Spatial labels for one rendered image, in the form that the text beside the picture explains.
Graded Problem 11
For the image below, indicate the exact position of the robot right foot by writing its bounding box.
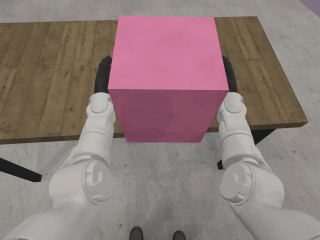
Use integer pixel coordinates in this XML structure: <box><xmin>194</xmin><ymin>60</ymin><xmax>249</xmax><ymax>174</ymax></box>
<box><xmin>172</xmin><ymin>230</ymin><xmax>186</xmax><ymax>240</ymax></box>

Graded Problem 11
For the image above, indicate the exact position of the right robot hand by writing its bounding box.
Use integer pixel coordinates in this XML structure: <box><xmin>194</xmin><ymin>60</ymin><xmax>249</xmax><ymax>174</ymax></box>
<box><xmin>222</xmin><ymin>55</ymin><xmax>238</xmax><ymax>93</ymax></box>

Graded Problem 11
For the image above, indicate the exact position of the right robot upper arm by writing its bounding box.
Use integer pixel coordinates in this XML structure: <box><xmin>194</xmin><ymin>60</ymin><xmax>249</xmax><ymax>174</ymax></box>
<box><xmin>219</xmin><ymin>162</ymin><xmax>320</xmax><ymax>240</ymax></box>

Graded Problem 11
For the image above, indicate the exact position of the left robot forearm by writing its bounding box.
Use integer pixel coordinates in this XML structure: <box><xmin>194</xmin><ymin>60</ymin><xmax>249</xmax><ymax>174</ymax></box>
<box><xmin>49</xmin><ymin>92</ymin><xmax>116</xmax><ymax>200</ymax></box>

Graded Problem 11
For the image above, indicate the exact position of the table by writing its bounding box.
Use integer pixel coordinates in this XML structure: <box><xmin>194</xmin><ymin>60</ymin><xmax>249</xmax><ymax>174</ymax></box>
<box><xmin>0</xmin><ymin>16</ymin><xmax>309</xmax><ymax>182</ymax></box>

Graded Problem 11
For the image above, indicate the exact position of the right robot forearm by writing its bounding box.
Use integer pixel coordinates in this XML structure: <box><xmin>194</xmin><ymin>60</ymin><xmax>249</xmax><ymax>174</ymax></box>
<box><xmin>216</xmin><ymin>92</ymin><xmax>275</xmax><ymax>175</ymax></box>

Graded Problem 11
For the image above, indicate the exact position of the left robot upper arm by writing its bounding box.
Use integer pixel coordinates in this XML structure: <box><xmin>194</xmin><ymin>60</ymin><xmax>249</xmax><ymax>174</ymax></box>
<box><xmin>2</xmin><ymin>159</ymin><xmax>114</xmax><ymax>240</ymax></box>

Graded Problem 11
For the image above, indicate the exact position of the left robot hand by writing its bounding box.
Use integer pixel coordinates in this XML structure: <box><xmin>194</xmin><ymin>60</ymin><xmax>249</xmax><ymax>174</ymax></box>
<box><xmin>94</xmin><ymin>55</ymin><xmax>113</xmax><ymax>94</ymax></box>

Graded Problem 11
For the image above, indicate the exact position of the robot left foot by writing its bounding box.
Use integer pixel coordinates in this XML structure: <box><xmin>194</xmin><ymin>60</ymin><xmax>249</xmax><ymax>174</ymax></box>
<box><xmin>129</xmin><ymin>226</ymin><xmax>143</xmax><ymax>240</ymax></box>

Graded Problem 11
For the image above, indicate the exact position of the carton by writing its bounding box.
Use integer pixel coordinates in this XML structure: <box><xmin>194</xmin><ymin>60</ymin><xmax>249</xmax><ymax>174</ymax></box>
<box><xmin>107</xmin><ymin>15</ymin><xmax>229</xmax><ymax>143</ymax></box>

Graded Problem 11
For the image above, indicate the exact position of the robot foot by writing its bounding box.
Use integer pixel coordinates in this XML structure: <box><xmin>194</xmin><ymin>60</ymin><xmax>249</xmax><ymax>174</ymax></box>
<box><xmin>172</xmin><ymin>230</ymin><xmax>186</xmax><ymax>240</ymax></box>
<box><xmin>129</xmin><ymin>226</ymin><xmax>143</xmax><ymax>240</ymax></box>

